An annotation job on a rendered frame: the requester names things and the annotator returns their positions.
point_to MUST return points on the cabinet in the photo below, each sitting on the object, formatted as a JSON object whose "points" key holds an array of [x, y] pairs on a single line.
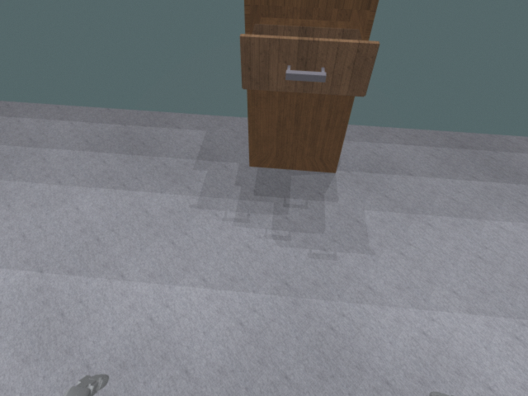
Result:
{"points": [[293, 130]]}

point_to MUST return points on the handle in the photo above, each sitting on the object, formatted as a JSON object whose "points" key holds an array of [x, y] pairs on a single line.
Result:
{"points": [[307, 76]]}

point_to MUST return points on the drawer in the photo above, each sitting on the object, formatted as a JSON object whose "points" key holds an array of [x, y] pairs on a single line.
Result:
{"points": [[347, 59]]}

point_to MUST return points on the left robot hand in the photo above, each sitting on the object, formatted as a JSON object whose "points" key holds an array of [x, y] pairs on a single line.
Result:
{"points": [[88, 386]]}

